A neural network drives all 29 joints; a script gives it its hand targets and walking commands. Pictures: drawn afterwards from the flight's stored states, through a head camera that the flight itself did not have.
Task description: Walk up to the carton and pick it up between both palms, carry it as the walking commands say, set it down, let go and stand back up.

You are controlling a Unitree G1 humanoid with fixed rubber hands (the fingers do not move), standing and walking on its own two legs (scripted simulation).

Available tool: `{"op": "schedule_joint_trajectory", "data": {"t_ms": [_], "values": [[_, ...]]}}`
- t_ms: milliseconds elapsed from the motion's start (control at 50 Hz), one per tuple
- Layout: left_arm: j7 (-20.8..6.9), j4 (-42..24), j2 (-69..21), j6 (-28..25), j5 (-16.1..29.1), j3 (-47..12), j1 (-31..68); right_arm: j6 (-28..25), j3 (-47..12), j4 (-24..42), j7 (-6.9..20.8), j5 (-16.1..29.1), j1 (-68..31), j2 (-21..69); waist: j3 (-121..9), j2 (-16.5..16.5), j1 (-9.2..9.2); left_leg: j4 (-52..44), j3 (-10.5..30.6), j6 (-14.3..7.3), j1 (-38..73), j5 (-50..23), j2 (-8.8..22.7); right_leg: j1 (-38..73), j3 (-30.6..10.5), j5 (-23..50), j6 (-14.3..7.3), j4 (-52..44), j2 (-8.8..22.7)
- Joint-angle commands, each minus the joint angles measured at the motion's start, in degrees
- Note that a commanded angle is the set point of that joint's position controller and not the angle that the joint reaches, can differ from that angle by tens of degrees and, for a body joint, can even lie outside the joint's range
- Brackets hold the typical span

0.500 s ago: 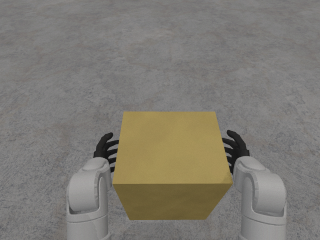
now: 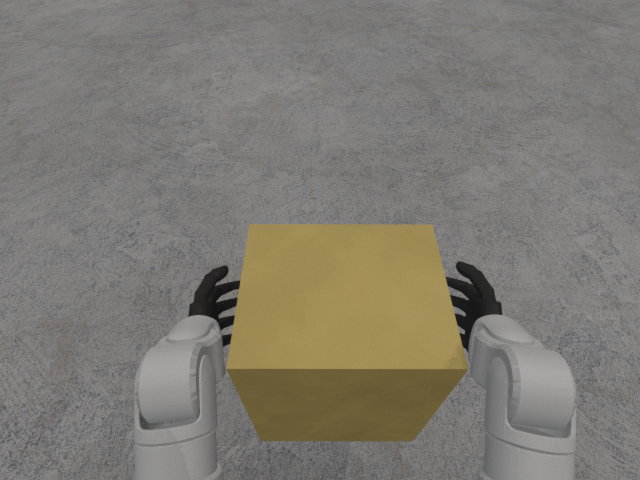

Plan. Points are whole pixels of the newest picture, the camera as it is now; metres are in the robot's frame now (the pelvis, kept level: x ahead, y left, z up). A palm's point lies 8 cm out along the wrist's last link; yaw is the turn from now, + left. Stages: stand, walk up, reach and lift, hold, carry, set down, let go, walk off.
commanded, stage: carry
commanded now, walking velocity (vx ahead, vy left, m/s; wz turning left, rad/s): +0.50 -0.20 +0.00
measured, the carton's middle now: (338, 342) +0.29 +0.00 +0.01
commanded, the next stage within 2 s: none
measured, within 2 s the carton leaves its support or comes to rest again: neither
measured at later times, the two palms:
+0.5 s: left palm (294, 149) +0.61 +0.08 +0.08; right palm (471, 146) +0.63 -0.22 +0.08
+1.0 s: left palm (338, 58) +0.96 +0.01 +0.08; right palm (470, 54) +0.98 -0.30 +0.09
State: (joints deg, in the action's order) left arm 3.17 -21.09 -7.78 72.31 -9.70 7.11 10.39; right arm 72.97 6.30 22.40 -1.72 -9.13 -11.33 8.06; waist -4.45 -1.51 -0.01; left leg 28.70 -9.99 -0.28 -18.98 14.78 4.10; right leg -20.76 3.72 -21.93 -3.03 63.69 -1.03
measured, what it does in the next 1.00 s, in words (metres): walks ahead: right foot, then left foot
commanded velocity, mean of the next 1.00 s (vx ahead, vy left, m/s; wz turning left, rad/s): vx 0.50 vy -0.20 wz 0.00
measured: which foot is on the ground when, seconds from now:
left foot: down 0.00-0.18, up 0.20-0.54, down 0.56-0.92, up 0.94-1.00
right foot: up 0.00-0.14, down 0.16-0.56, up 0.58-0.86, down 0.88-1.00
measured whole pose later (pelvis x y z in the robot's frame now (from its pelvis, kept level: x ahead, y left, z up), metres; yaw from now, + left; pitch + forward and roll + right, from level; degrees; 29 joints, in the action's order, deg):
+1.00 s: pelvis +0.70 -0.15 +0.00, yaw +3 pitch +7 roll +2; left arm 4.1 -20.6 -7.9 72.9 -9.6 5.3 10.6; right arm 73.8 7.9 23.1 -1.1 -9.1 -11.0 7.9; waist -5.0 -1.1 0.2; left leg 55.7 -7.9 3.0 -17.5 24.2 6.9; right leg -21.3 6.0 -14.9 -2.9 29.4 1.4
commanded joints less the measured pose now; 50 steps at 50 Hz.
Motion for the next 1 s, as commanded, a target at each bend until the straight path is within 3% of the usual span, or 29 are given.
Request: {"op": "schedule_joint_trajectory", "data": {"t_ms": [0, 40, 80, 120, 140, 160, 180, 200, 220, 240, 340, 420, 480, 500, 520, 540, 560, 580, 600, 640, 760, 800, 840, 860, 880, 900, 920, 940, 980], "values": [[-13.32, -8.60, -50.27, -1.34, 28.44, -41.80, 30.62, -1.47, -40.25, 0.08, 11.99, 26.47, -21.34, 52.46, -12.22, 11.77, -1.98, -13.76, 19.11, -6.93, 26.76, -20.56, 18.43, -18.59, -4.40, 1.11, 4.57, -17.05, 6.00], [-13.21, -7.19, -50.83, -0.86, 28.25, -42.09, 29.40, -1.01, -40.02, 1.56, 11.94, 26.17, -22.74, 51.46, -10.07, 13.31, -1.10, -15.13, 10.15, -4.22, 18.50, -15.15, 15.44, -8.69, -1.08, 2.83, 4.20, -31.85, 5.42], [-12.89, -7.84, -50.54, -0.70, 28.28, -42.17, 29.97, -0.68, -39.92, 2.13, 11.96, 26.41, -22.85, 50.48, -12.17, 16.89, -0.65, -13.02, 5.24, -2.38, 15.66, -13.21, 12.99, 0.85, 6.77, 9.62, 3.53, -38.24, 0.98], [-12.76, -8.39, -50.54, -0.55, 28.97, -42.29, 30.55, -0.45, -39.91, 2.83, 11.67, 25.91, -23.24, 49.87, -16.11, 11.63, -0.04, -3.15, 0.94, 0.04, 11.83, -14.19, 8.90, 14.57, 10.51, 11.83, 2.78, -40.99, -0.28], [-12.93, -8.48, -50.92, -0.42, 29.39, -42.34, 30.50, -0.35, -39.96, 2.67, 11.34, 25.28, -22.95, 50.21, -20.21, 4.41, 0.74, 8.23, -0.85, 1.70, 4.97, -17.34, 6.35, 26.37, 2.80, 10.28, 0.62, -42.13, 3.78], [-13.11, -8.48, -49.78, -0.36, 28.98, -41.36, 29.78, -0.19, -41.31, 3.81, 11.19, 25.39, -24.65, 50.47, -23.68, -12.10, 1.79, 24.87, -2.22, 3.64, -6.21, -3.51, 1.09, 36.40, -16.52, 20.26, -2.53, -46.58, 16.82], [-13.12, -5.91, -49.08, -0.32, 27.95, -40.73, 28.30, 0.11, -42.41, 3.79, 11.16, 26.14, -24.94, 50.75, -20.57, -20.53, 1.52, 34.56, 0.68, 4.32, -22.75, 16.53, -3.96, 44.63, -26.07, 39.06, -8.55, -44.56, 21.23], [-13.21, -5.32, -49.66, -0.43, 28.03, -40.57, 27.33, 0.04, -41.92, 1.92, 11.32, 26.18, -24.28, 51.09, -19.24, -13.23, 1.53, 37.80, 3.68, 2.39, -25.21, 18.73, -1.83, 43.35, -22.36, 48.70, -10.08, -41.38, 21.43], [-13.31, -7.27, -50.15, -0.56, 28.44, -40.41, 28.76, -0.38, -41.70, 1.47, 11.10, 26.18, -23.65, 52.04, -18.23, -6.97, 1.57, 38.04, 4.62, 1.57, -27.05, 16.90, -1.08, 44.81, -16.49, 55.77, -8.68, -39.27, 19.56], [-13.35, -8.97, -50.72, -0.99, 28.72, -40.80, 30.05, -0.82, -42.23, 2.72, 11.06, 27.03, -24.05, 53.12, -19.05, -4.59, 1.48, 33.70, 4.87, 1.65, -29.46, 14.99, -0.23, 47.51, -13.91, 56.19, -7.15, -39.42, 18.49], [-13.58, -10.10, -51.29, -1.65, 29.45, -40.94, 28.49, -1.90, -43.68, 6.69, 9.85, 27.20, -25.25, 53.13, -16.33, -9.59, 1.27, 24.03, 0.52, 1.91, -30.73, 9.01, -2.51, 47.47, -8.60, 57.96, -5.38, -43.12, 15.43], [-13.69, -11.96, -50.51, -1.33, 29.86, -41.89, 29.03, -1.79, -44.05, 8.92, 9.48, 26.88, -25.62, 52.59, -11.55, -7.81, 1.29, 10.52, -4.11, 1.39, -22.39, -0.16, -5.01, 38.41, -0.88, 57.51, -3.38, -45.89, 10.54], [-13.50, -11.57, -49.22, -0.82, 29.51, -40.99, 26.79, -1.16, -43.30, 9.02, 9.63, 26.55, -25.12, 52.16, -15.20, -10.43, 0.76, -0.73, -10.78, 0.26, -4.09, -7.40, -11.11, 32.90, 5.50, 81.08, -1.40, -37.03, 8.38], [-13.55, -10.88, -49.37, -0.59, 29.43, -40.91, 25.96, -1.06, -42.75, 8.10, 9.71, 26.06, -23.12, 52.35, -20.46, -9.59, -1.02, -4.62, -9.85, -0.95, 7.85, -12.51, -10.12, 29.81, 7.89, 83.21, 0.25, -27.20, 8.19], [-13.64, -11.25, -49.33, -0.45, 29.33, -41.56, 27.27, -1.15, -42.27, 7.70, 9.77, 25.89, -21.76, 52.46, -26.79, -7.67, -3.93, -5.52, -1.46, -4.99, 27.41, -16.97, -1.46, 16.07, 7.50, 72.35, 2.74, -13.18, 7.97], [-13.58, -10.71, -48.93, -0.35, 29.14, -41.63, 26.64, -1.03, -41.84, 5.47, 9.93, 25.82, -21.29, 52.26, -31.59, 4.93, -2.86, -3.75, 24.76, -12.00, 43.55, -24.73, 16.41, -2.68, 2.05, 35.43, 5.00, 1.15, 3.54], [-13.92, -8.06, -49.57, -0.47, 28.35, -42.06, 26.03, -1.06, -41.50, 3.97, 10.33, 25.33, -21.48, 51.75, -26.51, 13.00, -1.68, -6.52, 39.52, -16.70, 46.07, -36.46, 23.93, -15.87, -4.96, -2.71, 4.72, 12.25, -4.48], [-13.83, -7.71, -49.97, -0.73, 27.70, -41.63, 26.61, -1.32, -41.49, 3.51, 10.72, 24.84, -21.09, 51.59, -24.02, 9.67, -2.12, -6.10, 35.13, -16.77, 43.00, -39.66, 23.60, -18.49, -9.27, -1.99, 3.97, 15.26, 0.88], [-13.70, -5.69, -50.38, -0.50, 26.89, -41.76, 25.12, -1.13, -40.72, 1.48, 11.30, 24.65, -20.16, 51.61, -18.27, 8.90, -2.00, -7.16, 28.89, -14.59, 36.22, -37.59, 22.53, -20.22, -8.48, 0.93, 4.16, 12.41, 2.71], [-13.06, -9.77, -50.05, -0.86, 28.48, -42.21, 29.87, -1.37, -40.71, 0.93, 12.07, 26.32, -20.91, 52.76, -16.92, 9.98, -1.83, -10.43, 25.37, -10.23, 35.74, -26.34, 19.74, -23.25, -9.88, 3.89, 3.40, -0.59, 6.69], [-12.50, -8.07, -51.32, -0.55, 28.37, -43.47, 29.67, -0.72, -39.32, 2.17, 12.24, 26.07, -21.14, 50.90, -10.72, 14.47, -1.16, -15.34, 6.64, -3.82, 18.97, -16.84, 13.81, -7.14, 2.66, 7.67, 3.82, -33.13, 3.34], [-12.44, -9.59, -50.78, -0.40, 28.77, -43.83, 30.82, -0.48, -39.03, 2.95, 12.21, 26.07, -21.47, 49.80, -11.77, 17.25, -1.14, -13.43, 4.88, -2.79, 17.85, -14.80, 13.44, -1.24, 7.78, 11.61, 3.53, -37.13, 1.00], [-12.47, -9.43, -50.62, -0.09, 29.13, -43.39, 30.10, -0.25, -39.54, 3.66, 11.75, 25.83, -22.46, 49.68, -15.54, 12.28, -0.28, -3.72, 1.31, 0.02, 16.25, -20.68, 10.08, 10.76, 10.04, 13.10, 2.45, -41.98, 0.22], [-12.48, -9.48, -51.08, 0.00, 29.18, -42.90, 29.68, -0.18, -40.28, 4.17, 11.55, 25.84, -23.09, 50.47, -20.81, 5.79, 0.79, 8.13, -0.28, 2.16, 9.45, -24.33, 7.78, 24.03, 3.56, 12.73, 0.62, -42.65, 4.04], [-12.64, -9.39, -49.74, 0.04, 28.96, -41.91, 28.05, 0.01, -40.62, 4.53, 11.25, 25.61, -22.77, 50.27, -26.74, -7.62, 1.56, 23.29, -1.40, 3.71, -2.01, -9.52, 3.80, 37.40, -12.60, 20.38, -2.99, -43.46, 16.37], [-12.68, -7.19, -49.05, 0.04, 27.90, -41.11, 27.62, 0.28, -42.42, 4.57, 11.18, 26.28, -23.79, 51.23, -23.79, -19.62, 1.25, 34.83, 0.28, 4.30, -20.57, 15.55, -3.30, 47.10, -24.97, 37.58, -7.89, -43.01, 21.99], [-12.86, -5.49, -50.23, -0.26, 27.77, -41.04, 26.14, 0.10, -42.86, 4.56, 11.34, 26.75, -25.06, 51.09, -21.91, -15.46, 1.57, 38.96, 3.70, 2.67, -24.33, 17.99, -1.91, 44.92, -21.84, 48.47, -9.84, -40.35, 21.76], [-13.07, -7.31, -50.88, -0.40, 28.33, -41.03, 27.85, -0.27, -42.54, 4.03, 11.29, 27.01, -25.11, 51.88, -20.45, -8.07, 1.59, 39.47, 5.66, 1.61, -24.12, 15.42, -0.25, 42.85, -15.46, 51.15, -8.72, -39.28, 20.39], [-13.12, -10.13, -51.46, -1.18, 28.94, -41.14, 29.95, -0.99, -43.26, 4.89, 11.03, 27.86, -24.86, 53.21, -18.18, -4.17, 1.19, 32.41, 5.29, 2.05, -27.18, 11.51, 1.01, 43.25, -10.98, 49.38, -5.48, -41.15, 17.06]]}}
